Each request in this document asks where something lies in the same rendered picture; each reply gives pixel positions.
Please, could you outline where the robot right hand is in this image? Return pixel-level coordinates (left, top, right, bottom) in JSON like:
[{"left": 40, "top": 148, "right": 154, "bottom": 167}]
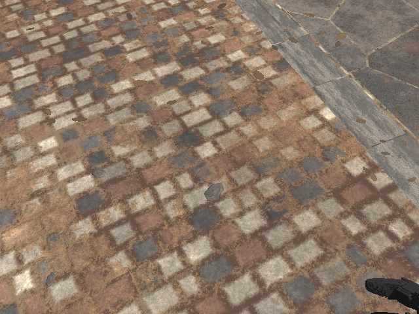
[{"left": 365, "top": 277, "right": 419, "bottom": 314}]

